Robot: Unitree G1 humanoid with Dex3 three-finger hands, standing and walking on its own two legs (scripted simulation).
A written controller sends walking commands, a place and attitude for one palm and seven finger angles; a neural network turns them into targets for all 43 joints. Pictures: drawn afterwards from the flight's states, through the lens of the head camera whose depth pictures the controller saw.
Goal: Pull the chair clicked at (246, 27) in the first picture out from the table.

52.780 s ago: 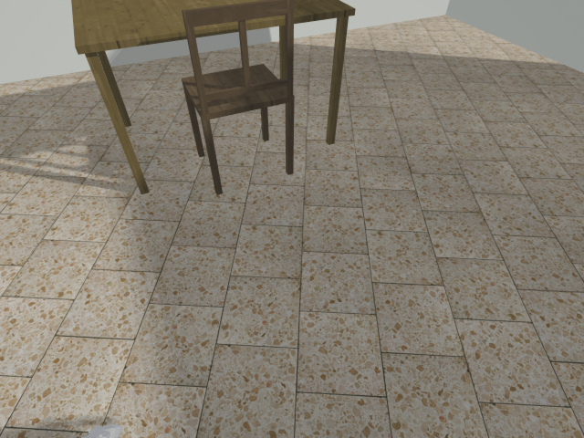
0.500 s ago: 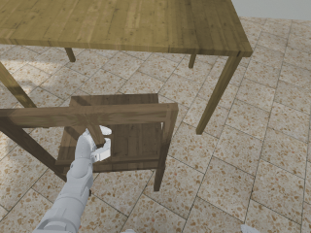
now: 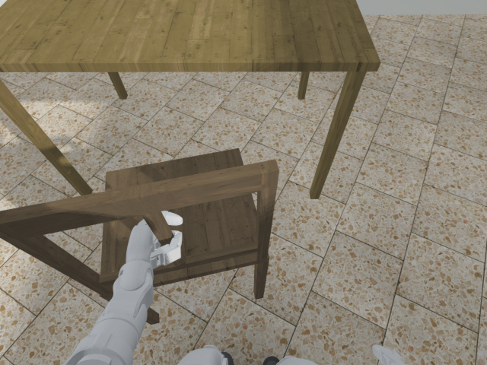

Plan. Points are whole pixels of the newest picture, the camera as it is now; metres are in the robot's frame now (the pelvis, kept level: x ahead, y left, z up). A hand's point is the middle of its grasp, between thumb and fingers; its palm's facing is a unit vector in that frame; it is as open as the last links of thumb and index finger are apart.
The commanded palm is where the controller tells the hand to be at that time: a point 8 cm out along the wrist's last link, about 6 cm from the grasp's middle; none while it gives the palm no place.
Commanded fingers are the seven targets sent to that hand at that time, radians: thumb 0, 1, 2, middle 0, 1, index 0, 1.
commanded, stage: step backward, pulling the chair out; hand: left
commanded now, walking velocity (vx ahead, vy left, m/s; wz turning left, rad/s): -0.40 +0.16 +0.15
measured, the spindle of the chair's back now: (167, 239) +0.35 +0.17 -0.09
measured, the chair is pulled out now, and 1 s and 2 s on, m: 0.35 0.47 0.55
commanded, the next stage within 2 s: none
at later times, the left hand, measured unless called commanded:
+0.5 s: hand (163, 297) +0.23 +0.15 -0.06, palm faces -0.11 -0.98 -0.15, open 5.5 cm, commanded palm +0.22 +0.20 -0.06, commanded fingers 0.00 0.90 0.90 -0.50 -1.45 -0.50 -1.45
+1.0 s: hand (156, 313) +0.20 +0.16 -0.06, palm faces -0.02 -0.98 -0.18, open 5.6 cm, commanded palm +0.19 +0.21 -0.06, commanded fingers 0.00 0.90 0.90 -0.50 -1.45 -0.50 -1.45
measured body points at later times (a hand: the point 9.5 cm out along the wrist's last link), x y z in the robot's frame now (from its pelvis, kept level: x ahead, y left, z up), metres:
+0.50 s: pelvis -0.09 +0.06 +0.00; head -0.02 +0.05 +0.44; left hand +0.23 +0.20 -0.05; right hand +0.03 -0.17 -0.13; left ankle -0.14 +0.22 -0.73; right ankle +0.04 -0.07 -0.73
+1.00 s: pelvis -0.12 +0.03 +0.00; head -0.06 +0.04 +0.44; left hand +0.20 +0.21 -0.05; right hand -0.04 -0.23 -0.13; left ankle -0.14 +0.19 -0.73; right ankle -0.04 -0.08 -0.73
